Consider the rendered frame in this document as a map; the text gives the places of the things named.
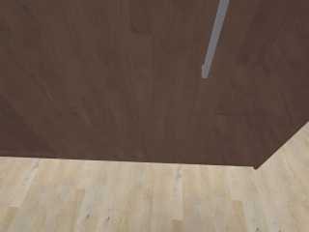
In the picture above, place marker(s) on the handle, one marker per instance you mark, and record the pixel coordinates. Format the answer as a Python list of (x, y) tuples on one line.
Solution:
[(220, 15)]

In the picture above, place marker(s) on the wardrobe door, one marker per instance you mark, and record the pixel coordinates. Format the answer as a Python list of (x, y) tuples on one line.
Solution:
[(118, 80), (15, 134)]

